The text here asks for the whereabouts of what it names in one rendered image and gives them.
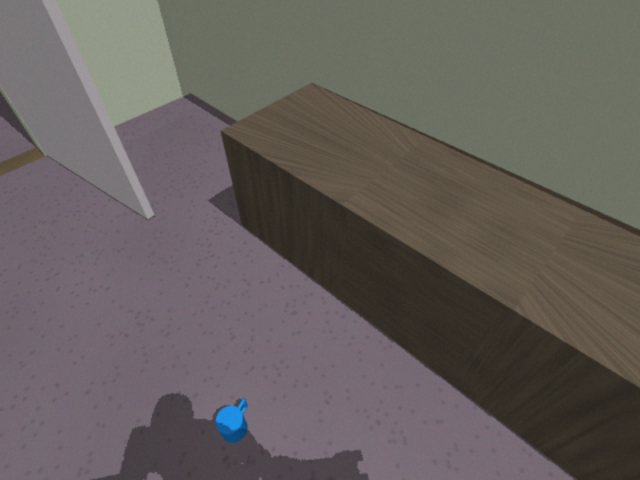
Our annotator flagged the mug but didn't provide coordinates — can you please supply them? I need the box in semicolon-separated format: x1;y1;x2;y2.
216;398;248;443

